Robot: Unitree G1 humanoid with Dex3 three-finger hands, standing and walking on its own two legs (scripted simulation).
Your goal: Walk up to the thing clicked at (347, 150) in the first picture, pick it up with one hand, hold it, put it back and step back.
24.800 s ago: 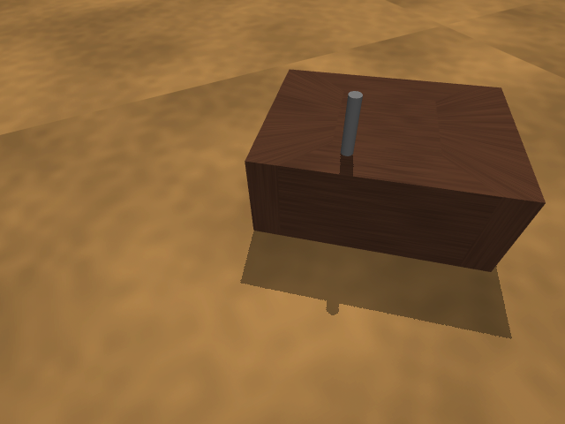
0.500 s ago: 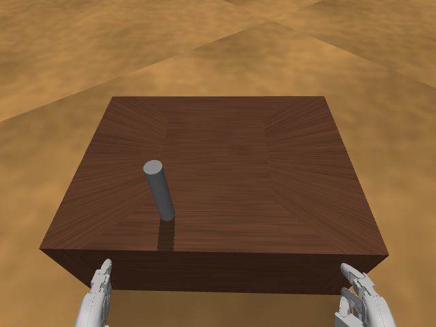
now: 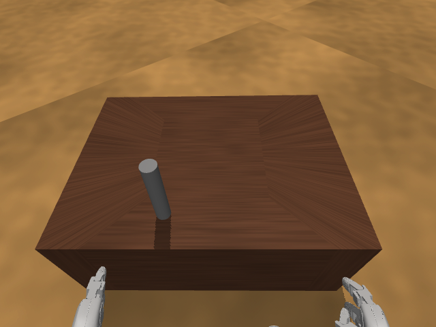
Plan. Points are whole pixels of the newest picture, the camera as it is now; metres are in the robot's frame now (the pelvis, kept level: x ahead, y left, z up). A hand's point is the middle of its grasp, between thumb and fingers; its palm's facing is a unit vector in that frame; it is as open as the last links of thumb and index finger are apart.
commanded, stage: home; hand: left
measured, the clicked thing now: (156, 192) +0.53 +0.20 -0.17
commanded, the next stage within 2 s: stand in 0.22 s
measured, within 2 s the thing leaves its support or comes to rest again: neither
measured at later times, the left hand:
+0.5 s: hand out of the picture +0.16 +0.19 -0.06, palm faces +0.03 -0.94 -0.33, open 15.9 cm
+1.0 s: hand out of the picture +0.06 +0.25 -0.10, palm faces +0.01 -0.93 -0.36, open 7.5 cm
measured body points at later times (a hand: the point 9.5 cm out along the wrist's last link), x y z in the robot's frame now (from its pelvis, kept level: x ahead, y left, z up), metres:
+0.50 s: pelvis -0.01 +0.00 +0.01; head +0.02 +0.00 +0.46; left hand +0.16 +0.24 -0.04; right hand +0.16 -0.24 -0.08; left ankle -0.01 +0.14 -0.68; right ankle +0.02 -0.13 -0.68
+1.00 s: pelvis +0.00 +0.00 +0.05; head +0.01 -0.01 +0.50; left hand +0.06 +0.30 -0.08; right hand +0.07 -0.29 -0.09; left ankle -0.01 +0.14 -0.68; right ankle +0.02 -0.13 -0.68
